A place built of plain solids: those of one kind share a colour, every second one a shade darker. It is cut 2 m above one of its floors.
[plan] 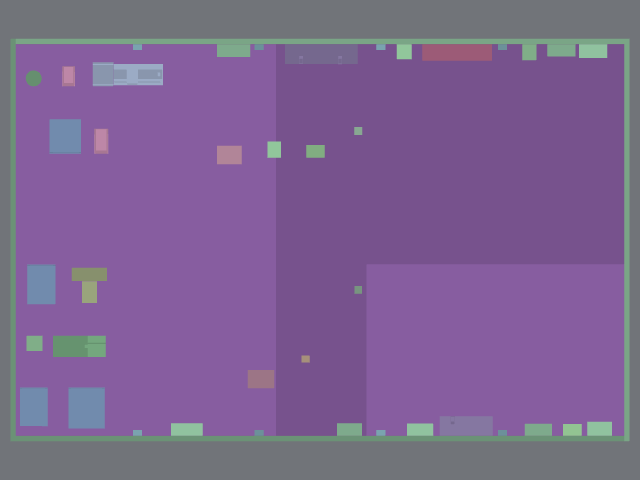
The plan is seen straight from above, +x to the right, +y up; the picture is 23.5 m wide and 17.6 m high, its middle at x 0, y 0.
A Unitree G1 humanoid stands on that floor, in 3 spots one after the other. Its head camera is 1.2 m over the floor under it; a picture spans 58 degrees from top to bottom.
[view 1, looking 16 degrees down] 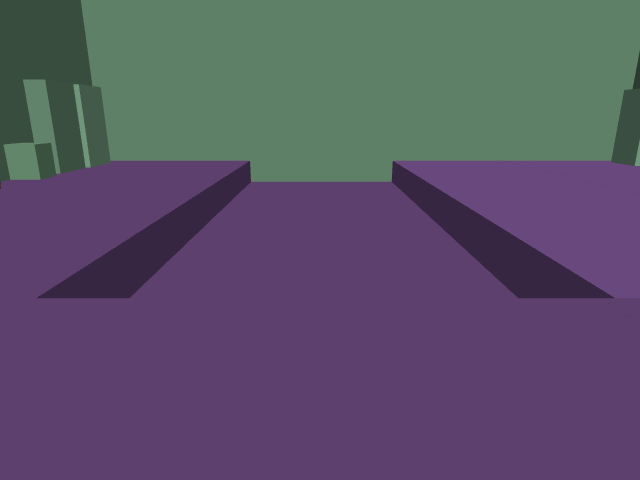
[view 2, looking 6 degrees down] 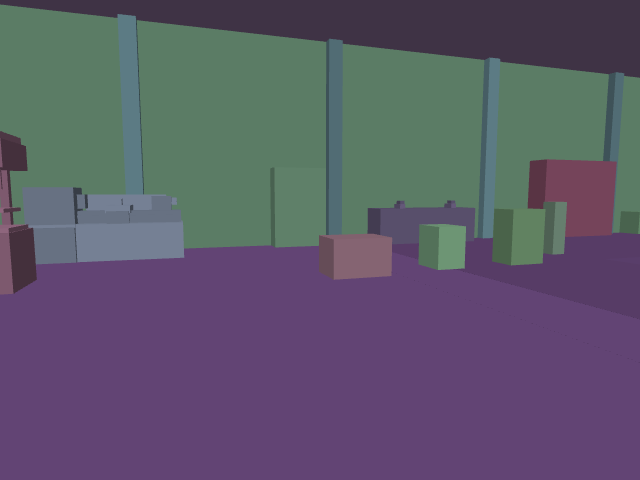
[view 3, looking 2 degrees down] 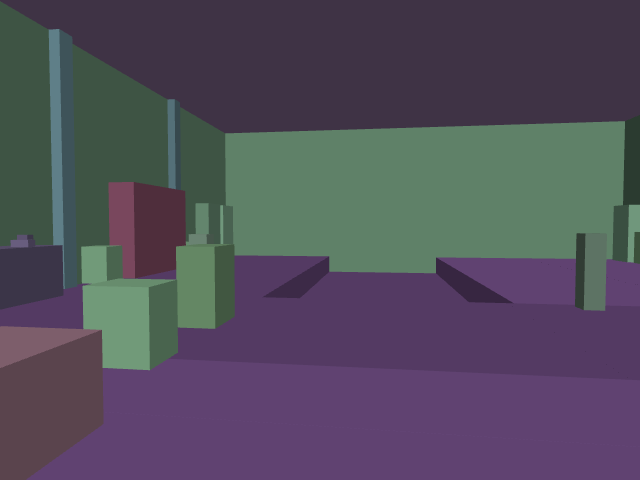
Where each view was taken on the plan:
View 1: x -1.03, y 1.14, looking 0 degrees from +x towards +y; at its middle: floor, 6.49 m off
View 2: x -5.82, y -2.88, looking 72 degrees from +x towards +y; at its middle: platestack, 6.64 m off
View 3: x -5.23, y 1.14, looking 8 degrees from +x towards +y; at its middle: wall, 16.56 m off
